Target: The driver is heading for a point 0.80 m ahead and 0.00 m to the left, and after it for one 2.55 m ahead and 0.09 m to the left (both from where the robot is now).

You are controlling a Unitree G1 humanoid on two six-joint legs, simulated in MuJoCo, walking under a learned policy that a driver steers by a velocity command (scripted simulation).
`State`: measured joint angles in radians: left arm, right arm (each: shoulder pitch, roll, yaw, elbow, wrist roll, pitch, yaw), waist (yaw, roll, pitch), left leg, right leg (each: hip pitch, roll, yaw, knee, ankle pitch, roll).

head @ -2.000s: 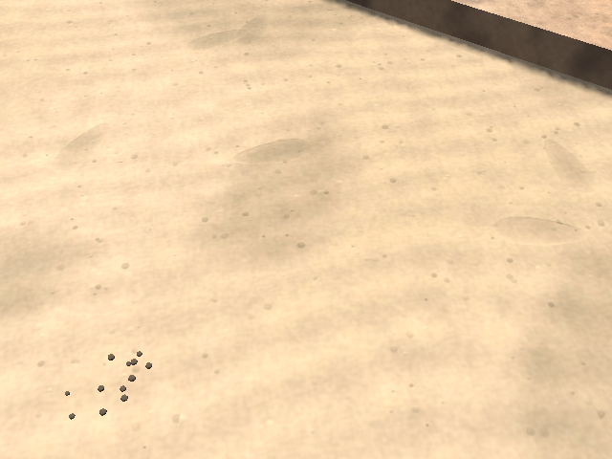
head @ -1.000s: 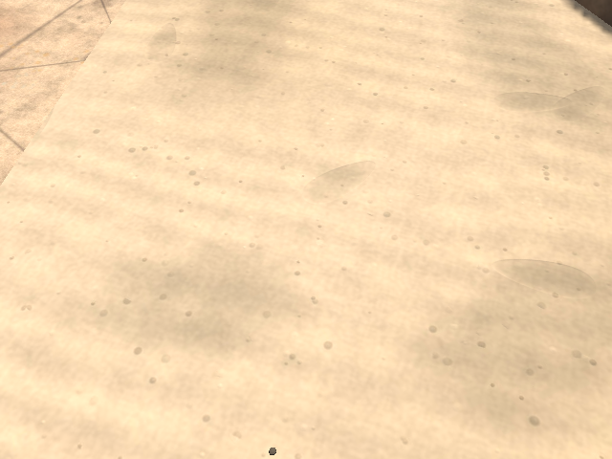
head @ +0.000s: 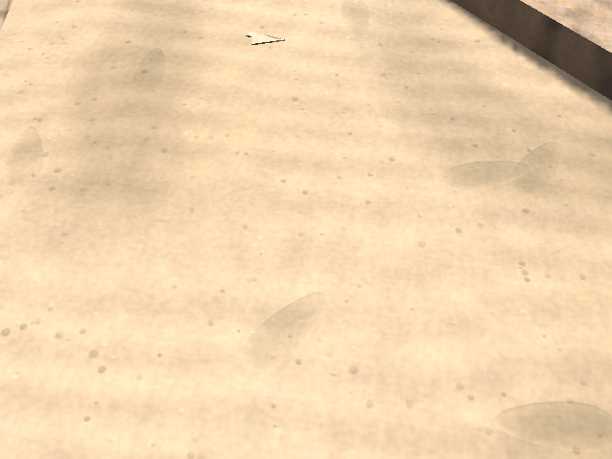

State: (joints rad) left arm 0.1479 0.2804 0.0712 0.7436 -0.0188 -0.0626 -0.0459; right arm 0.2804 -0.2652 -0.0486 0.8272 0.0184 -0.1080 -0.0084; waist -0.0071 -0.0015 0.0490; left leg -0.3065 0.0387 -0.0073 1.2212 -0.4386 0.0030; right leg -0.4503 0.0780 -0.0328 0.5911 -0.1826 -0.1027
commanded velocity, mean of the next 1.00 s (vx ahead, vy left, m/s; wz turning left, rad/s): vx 0.14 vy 0.00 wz -0.21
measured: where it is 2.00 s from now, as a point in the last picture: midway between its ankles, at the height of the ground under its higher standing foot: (354, 332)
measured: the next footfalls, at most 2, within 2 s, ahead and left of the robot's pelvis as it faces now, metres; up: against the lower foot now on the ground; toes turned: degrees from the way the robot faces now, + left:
left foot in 0.34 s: +0.35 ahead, +0.10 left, +0.00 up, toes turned -12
right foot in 0.64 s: +0.22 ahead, -0.12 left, +0.00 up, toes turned -9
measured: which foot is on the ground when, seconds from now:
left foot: up 0.00-0.32, down 0.34-1.00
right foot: down 0.00-0.36, up 0.38-0.62, down 0.64-1.00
